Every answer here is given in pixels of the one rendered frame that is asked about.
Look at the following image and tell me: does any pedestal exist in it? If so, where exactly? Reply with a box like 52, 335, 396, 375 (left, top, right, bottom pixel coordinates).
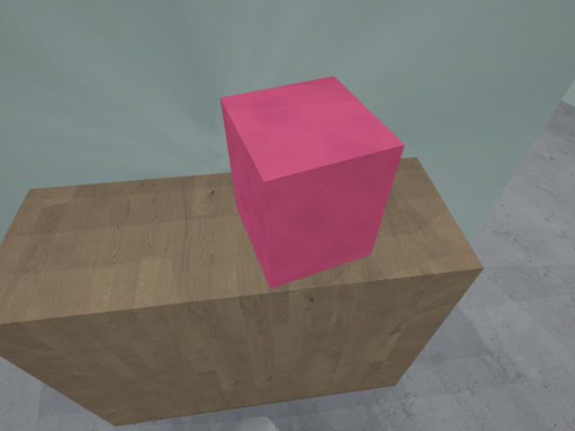
0, 157, 484, 427

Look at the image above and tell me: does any carton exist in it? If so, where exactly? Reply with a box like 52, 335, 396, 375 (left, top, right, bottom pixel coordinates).
220, 76, 405, 289

